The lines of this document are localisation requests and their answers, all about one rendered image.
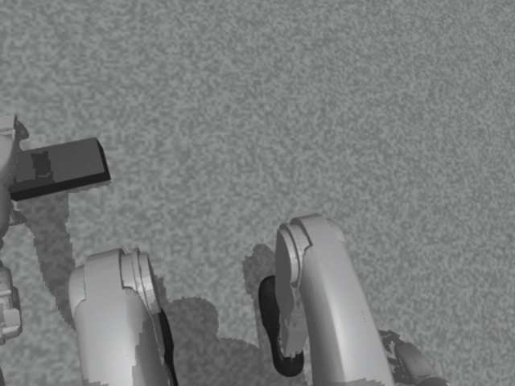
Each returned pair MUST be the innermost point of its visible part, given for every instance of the left robot hand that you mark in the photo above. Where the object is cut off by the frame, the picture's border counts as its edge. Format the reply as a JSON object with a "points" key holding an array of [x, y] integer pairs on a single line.
{"points": [[11, 156]]}

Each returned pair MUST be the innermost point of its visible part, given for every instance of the left robot foot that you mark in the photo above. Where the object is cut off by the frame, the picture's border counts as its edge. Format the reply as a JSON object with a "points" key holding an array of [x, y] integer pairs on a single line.
{"points": [[169, 348]]}

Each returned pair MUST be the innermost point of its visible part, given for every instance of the left robot arm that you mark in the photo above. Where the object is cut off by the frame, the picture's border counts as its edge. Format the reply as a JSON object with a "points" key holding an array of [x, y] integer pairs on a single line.
{"points": [[10, 311]]}

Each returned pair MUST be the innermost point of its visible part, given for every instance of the carton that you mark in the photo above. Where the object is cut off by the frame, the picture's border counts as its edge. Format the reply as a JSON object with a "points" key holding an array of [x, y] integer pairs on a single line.
{"points": [[59, 167]]}

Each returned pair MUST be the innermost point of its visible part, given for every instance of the right robot foot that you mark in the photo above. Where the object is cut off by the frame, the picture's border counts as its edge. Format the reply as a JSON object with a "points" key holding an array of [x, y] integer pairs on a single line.
{"points": [[270, 312]]}

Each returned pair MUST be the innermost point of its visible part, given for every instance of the right robot hand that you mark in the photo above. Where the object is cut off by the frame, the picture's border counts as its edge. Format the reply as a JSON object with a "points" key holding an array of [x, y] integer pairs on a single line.
{"points": [[411, 366]]}

